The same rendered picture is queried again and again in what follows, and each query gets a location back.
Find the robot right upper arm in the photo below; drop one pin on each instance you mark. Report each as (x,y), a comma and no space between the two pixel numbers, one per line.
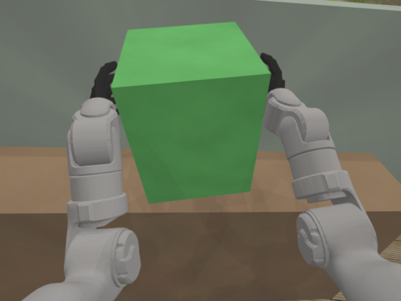
(340,240)

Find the left robot forearm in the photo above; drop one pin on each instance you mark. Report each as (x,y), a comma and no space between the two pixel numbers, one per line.
(94,164)

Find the robot left upper arm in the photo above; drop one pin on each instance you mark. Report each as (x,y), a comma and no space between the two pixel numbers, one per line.
(99,263)

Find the robot left hand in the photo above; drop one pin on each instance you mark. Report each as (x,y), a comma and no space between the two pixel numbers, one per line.
(103,80)

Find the right robot forearm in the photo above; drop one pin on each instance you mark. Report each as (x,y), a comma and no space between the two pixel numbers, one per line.
(304,133)

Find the carton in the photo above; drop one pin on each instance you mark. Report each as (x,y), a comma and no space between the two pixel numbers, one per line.
(191,100)

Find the pedestal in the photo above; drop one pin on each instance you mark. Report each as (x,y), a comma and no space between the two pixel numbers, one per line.
(232,247)

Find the robot right hand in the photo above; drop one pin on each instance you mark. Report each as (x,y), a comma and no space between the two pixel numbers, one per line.
(276,80)

